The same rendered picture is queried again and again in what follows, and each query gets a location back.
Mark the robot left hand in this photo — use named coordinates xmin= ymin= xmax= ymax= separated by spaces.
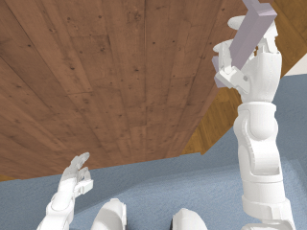
xmin=58 ymin=152 xmax=94 ymax=197

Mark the right robot thigh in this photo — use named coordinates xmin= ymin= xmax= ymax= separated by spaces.
xmin=172 ymin=210 xmax=208 ymax=230

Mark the left robot thigh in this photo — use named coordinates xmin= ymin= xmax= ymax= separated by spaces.
xmin=90 ymin=200 xmax=127 ymax=230

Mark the robot thigh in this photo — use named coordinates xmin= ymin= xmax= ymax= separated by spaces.
xmin=172 ymin=210 xmax=208 ymax=230
xmin=90 ymin=200 xmax=127 ymax=230

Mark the robot left forearm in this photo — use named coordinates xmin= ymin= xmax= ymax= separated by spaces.
xmin=36 ymin=190 xmax=76 ymax=230

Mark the robot right hand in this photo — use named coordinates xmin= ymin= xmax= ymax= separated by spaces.
xmin=213 ymin=15 xmax=282 ymax=104

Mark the handle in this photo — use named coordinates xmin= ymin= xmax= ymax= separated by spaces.
xmin=211 ymin=0 xmax=277 ymax=88

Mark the robot right forearm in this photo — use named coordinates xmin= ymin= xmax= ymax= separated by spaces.
xmin=233 ymin=102 xmax=296 ymax=230

